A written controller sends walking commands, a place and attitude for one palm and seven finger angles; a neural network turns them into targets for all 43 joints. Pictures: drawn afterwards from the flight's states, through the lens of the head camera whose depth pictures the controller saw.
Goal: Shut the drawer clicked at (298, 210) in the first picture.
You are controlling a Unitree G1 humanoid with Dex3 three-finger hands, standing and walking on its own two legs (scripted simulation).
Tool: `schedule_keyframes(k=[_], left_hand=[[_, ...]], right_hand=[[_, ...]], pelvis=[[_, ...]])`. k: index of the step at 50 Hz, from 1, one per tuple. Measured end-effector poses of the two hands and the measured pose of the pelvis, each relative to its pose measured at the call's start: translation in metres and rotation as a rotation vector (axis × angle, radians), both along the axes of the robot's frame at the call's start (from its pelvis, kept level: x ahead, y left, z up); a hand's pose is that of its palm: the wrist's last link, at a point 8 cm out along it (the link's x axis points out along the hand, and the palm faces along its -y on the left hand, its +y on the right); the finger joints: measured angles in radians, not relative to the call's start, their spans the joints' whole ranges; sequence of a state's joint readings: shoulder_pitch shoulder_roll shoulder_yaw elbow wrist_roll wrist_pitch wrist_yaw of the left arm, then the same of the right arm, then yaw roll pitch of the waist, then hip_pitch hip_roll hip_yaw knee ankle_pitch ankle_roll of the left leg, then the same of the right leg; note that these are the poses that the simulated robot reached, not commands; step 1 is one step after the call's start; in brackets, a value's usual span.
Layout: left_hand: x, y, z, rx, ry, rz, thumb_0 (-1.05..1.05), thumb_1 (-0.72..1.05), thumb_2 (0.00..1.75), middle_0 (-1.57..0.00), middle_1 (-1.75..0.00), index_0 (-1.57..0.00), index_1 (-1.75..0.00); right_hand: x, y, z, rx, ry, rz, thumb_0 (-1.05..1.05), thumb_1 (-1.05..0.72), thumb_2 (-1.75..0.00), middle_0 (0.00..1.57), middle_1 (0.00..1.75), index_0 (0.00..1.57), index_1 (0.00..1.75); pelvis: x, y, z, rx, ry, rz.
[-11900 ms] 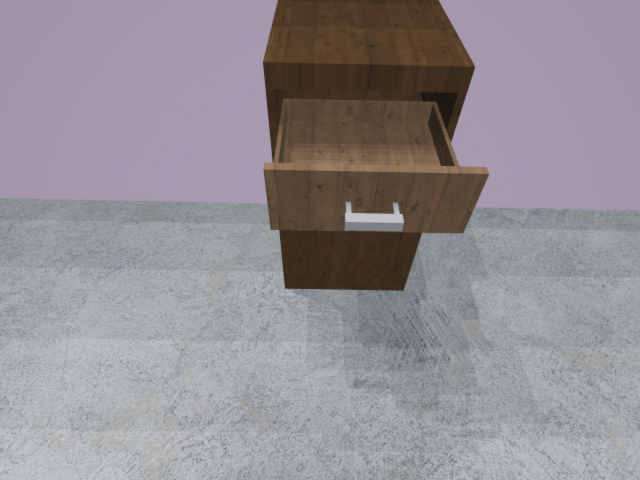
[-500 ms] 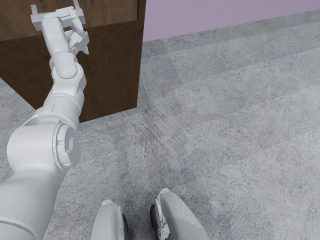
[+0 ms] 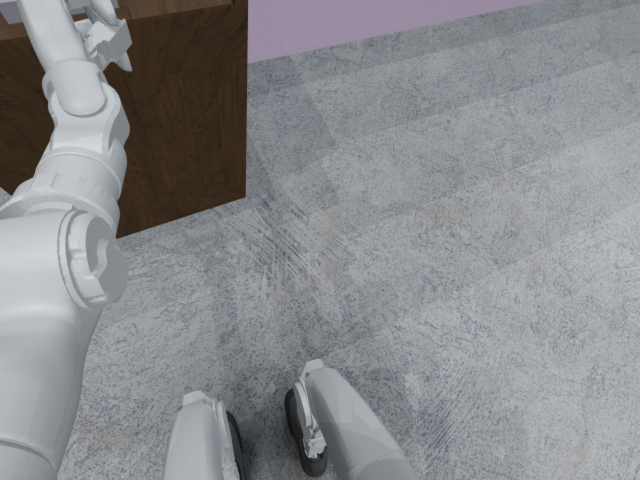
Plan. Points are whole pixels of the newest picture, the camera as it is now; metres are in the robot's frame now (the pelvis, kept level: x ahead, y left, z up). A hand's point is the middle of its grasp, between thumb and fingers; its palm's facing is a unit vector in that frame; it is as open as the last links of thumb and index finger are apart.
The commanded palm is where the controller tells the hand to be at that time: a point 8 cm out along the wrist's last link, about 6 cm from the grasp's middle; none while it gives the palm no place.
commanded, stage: pull the fist back off the drawer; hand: left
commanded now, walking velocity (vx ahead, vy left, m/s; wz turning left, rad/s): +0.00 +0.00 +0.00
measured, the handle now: out of the picture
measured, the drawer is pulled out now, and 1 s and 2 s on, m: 0.00 0.00 0.00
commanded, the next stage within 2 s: draw the hand back to the body in 0.60 s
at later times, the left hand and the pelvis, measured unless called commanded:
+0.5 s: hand (117, 30) +0.61 +0.08 +0.08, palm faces +0.20 -0.98 -0.04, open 3.3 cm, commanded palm +0.58 +0.11 +0.08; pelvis +0.02 +0.00 +0.01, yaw +0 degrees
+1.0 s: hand (29, 66) +0.52 +0.14 +0.13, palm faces +0.21 -0.98 -0.04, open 3.3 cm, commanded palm +0.47 +0.18 +0.14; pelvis +0.08 -0.01 +0.08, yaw +0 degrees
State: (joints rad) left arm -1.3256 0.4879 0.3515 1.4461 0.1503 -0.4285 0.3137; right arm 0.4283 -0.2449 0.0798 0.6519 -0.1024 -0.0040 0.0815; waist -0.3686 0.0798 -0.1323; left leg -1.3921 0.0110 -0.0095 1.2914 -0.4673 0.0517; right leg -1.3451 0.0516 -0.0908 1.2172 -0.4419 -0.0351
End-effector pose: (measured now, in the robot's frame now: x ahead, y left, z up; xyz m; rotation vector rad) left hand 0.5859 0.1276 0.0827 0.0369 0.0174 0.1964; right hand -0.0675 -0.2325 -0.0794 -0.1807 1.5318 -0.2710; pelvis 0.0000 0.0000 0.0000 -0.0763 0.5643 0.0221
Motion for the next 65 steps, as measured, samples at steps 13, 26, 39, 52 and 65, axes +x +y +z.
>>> schedule_keyframes(k=[13,26,39,52,65], left_hand=[[0.000,-0.003,-0.001,0.001,-0.006,0.000,0.04,0.84,1.10,-1.40,-1.60,-1.40,-1.60],[-0.004,0.003,0.000,-0.003,-0.002,0.004,0.04,0.86,0.95,-1.40,-1.60,-1.40,-1.60],[-0.008,0.010,0.002,-0.026,-0.022,0.016,0.03,0.88,0.91,-1.40,-1.60,-1.40,-1.60],[-0.111,0.067,0.058,-0.011,-0.015,0.022,0.02,0.90,0.90,-1.40,-1.60,-1.40,-1.60],[-0.199,0.078,0.106,0.122,-0.013,-0.091,0.02,0.90,0.90,-1.40,-1.60,-1.40,-1.60]], right_hand=[[-0.002,-0.002,-0.002,0.017,0.026,0.021,0.00,-0.90,-0.90,0.20,0.30,0.21,0.30],[0.034,-0.008,0.000,0.057,0.001,0.036,0.00,-0.90,-0.90,0.20,0.30,0.20,0.30],[0.097,-0.018,0.006,0.066,-0.052,0.068,0.00,-0.90,-0.90,0.20,0.30,0.20,0.30],[0.207,-0.016,0.049,0.103,-0.330,0.144,0.00,-0.90,-0.90,0.20,0.30,0.20,0.30],[0.293,-0.002,0.096,0.066,-0.659,0.210,0.01,-0.91,-0.90,0.19,0.30,0.20,0.30]], pelvis=[[0.000,-0.001,-0.003,-0.001,0.006,0.005],[0.019,-0.005,0.010,0.011,-0.017,-0.006],[0.052,-0.008,0.027,0.030,-0.041,-0.013],[0.084,-0.006,0.080,0.048,-0.234,-0.001],[0.071,0.001,0.102,0.068,-0.422,0.011]])
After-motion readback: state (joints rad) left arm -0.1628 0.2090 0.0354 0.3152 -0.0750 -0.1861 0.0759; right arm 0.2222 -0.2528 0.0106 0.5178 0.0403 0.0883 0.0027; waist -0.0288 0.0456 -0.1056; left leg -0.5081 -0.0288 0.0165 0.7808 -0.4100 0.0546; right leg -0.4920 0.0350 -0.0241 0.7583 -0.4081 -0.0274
